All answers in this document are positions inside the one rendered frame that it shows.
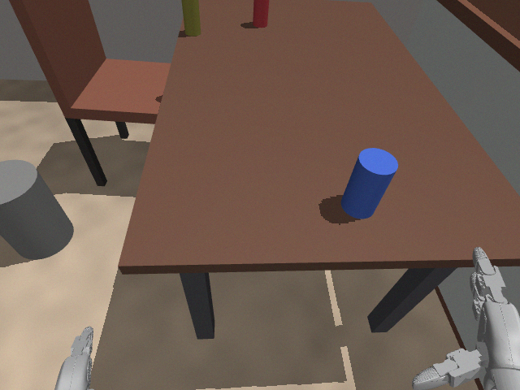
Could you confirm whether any left robot hand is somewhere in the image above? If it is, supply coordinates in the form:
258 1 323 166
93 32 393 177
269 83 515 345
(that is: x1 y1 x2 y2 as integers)
54 327 94 390

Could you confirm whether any table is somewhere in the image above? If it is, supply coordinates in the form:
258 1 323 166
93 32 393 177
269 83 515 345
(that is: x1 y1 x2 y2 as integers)
118 0 520 340

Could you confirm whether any right robot hand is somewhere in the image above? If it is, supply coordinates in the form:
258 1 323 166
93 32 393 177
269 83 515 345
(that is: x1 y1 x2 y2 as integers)
412 247 520 390

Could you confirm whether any right robot arm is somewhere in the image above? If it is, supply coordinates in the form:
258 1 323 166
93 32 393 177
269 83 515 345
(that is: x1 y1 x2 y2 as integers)
483 367 520 390

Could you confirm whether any chair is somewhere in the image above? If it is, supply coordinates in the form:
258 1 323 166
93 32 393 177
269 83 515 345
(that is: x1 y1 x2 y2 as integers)
9 0 171 186

